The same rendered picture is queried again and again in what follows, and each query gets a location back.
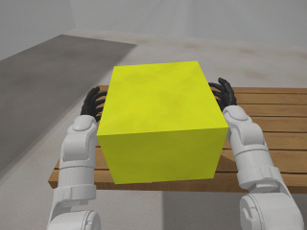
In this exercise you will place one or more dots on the robot left forearm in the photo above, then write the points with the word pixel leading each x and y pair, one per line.
pixel 76 167

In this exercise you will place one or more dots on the right robot upper arm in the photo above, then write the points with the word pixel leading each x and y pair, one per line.
pixel 269 211

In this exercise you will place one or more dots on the left robot upper arm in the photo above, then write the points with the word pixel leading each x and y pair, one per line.
pixel 76 220

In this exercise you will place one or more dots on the robot right hand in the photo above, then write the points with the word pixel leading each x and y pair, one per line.
pixel 226 95

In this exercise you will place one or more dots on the robot left hand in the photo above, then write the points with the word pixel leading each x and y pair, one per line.
pixel 90 103

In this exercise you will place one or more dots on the carton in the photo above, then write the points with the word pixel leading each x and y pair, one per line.
pixel 161 122

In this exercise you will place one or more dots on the robot right forearm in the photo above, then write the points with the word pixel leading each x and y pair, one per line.
pixel 256 171

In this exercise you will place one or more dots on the table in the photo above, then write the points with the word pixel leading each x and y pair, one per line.
pixel 281 113

